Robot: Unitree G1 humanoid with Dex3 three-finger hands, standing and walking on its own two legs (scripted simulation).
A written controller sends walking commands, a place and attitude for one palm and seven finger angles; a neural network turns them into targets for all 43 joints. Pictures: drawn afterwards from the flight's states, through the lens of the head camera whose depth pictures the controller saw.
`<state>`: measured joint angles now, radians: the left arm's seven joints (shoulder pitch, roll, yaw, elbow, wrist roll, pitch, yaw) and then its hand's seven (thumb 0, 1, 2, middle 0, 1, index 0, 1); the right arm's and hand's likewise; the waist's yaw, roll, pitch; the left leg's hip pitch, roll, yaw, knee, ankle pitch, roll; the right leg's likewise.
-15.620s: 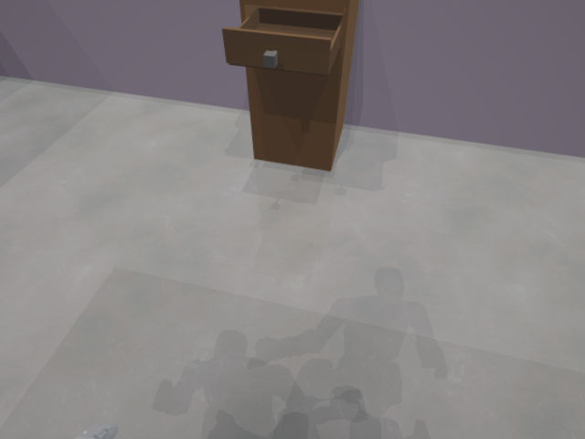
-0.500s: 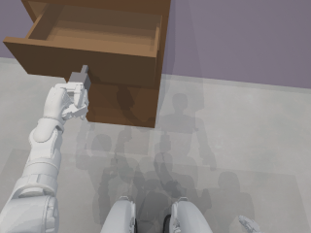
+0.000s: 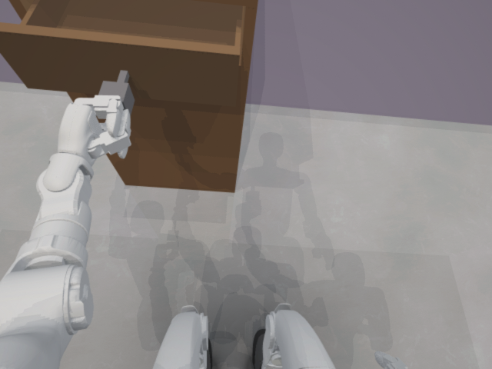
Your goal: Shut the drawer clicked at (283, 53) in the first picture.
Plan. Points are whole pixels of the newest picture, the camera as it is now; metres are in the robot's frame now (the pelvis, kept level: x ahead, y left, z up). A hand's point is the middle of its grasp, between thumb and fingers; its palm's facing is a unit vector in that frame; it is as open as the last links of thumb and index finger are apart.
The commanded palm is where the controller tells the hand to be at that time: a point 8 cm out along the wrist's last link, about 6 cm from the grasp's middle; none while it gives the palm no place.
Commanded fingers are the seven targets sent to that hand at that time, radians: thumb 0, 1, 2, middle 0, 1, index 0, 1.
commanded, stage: push the drawer shut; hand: left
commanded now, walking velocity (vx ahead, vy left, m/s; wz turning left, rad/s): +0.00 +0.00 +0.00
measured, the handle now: (119, 90) +0.55 +0.20 +0.05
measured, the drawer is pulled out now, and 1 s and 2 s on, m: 0.12 0.00 0.00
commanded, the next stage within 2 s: pull the fist back off the drawer in 1.16 s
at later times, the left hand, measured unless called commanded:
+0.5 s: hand (131, 102) +0.53 +0.18 +0.05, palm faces -0.08 -1.00 -0.04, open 3.0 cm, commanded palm +0.55 +0.21 +0.05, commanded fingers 0.00 0.90 0.90 -1.40 -1.60 -1.40 -1.60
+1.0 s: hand (136, 75) +0.59 +0.18 +0.05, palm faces -0.08 -1.00 -0.04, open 3.2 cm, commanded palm +0.61 +0.19 +0.05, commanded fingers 0.00 0.90 0.90 -1.40 -1.60 -1.40 -1.60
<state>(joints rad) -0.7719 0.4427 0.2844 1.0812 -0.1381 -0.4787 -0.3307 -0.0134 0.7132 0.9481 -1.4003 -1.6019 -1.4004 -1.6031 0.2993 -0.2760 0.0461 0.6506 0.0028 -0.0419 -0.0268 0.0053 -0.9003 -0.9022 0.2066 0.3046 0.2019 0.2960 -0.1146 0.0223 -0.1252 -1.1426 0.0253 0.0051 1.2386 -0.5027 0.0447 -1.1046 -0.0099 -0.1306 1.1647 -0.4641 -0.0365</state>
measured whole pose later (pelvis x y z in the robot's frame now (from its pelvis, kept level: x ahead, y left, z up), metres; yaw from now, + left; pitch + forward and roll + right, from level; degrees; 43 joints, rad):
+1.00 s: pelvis +0.00 +0.00 -0.02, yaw -3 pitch +31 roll -7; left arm -1.23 0.72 0.38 1.33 0.02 -0.33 -0.30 0.04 0.66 0.94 -1.40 -1.60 -1.40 -1.60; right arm 0.40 -0.28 0.10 0.64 -0.05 0.00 0.00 0.00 -0.90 -0.90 0.21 0.30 0.20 0.30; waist -0.27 0.05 -0.10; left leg -1.36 0.05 -0.03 1.33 -0.52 0.05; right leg -1.30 0.02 -0.16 1.20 -0.45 -0.04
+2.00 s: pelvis +0.01 +0.01 -0.01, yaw -3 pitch +30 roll -6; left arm -1.08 0.64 0.42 1.20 -0.02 -0.33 -0.28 -0.02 0.78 0.91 -1.40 -1.60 -1.40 -1.60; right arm 0.39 -0.27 0.08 0.61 -0.04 0.03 0.02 0.00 -0.90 -0.90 0.21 0.30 0.20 0.30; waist -0.25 0.05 -0.10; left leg -1.28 0.06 0.00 1.27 -0.53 0.05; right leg -1.23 0.03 -0.13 1.15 -0.45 -0.03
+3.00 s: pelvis +0.07 -0.01 +0.11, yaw +1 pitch -1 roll +0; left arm 0.22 0.31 0.16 -0.12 -0.07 -0.02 0.09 0.02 0.89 0.90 -1.40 -1.60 -1.40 -1.60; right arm 0.17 -0.23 0.06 0.57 0.03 0.00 -0.07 0.01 -0.90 -0.90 0.21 0.30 0.20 0.30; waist 0.04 0.07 -0.01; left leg -0.15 -0.01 0.03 0.46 -0.29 0.03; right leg -0.15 0.01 -0.08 0.44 -0.28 -0.03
